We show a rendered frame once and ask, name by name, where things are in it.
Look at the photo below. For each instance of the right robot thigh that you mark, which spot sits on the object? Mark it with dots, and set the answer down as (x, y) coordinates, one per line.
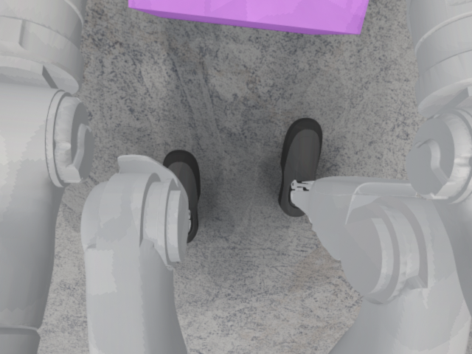
(396, 253)

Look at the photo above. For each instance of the robot right forearm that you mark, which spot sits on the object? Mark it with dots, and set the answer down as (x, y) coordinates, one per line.
(441, 31)

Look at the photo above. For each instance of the robot left forearm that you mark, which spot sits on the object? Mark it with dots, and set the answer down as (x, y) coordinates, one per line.
(40, 43)

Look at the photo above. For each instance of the robot left upper arm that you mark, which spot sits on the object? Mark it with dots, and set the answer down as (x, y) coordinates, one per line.
(45, 145)

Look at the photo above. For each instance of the carton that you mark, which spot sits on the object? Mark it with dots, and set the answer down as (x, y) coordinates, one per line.
(312, 17)

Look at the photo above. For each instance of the robot left shin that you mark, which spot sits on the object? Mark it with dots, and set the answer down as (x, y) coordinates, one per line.
(127, 164)

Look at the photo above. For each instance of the robot right upper arm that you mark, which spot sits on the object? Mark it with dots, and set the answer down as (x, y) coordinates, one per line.
(439, 167)

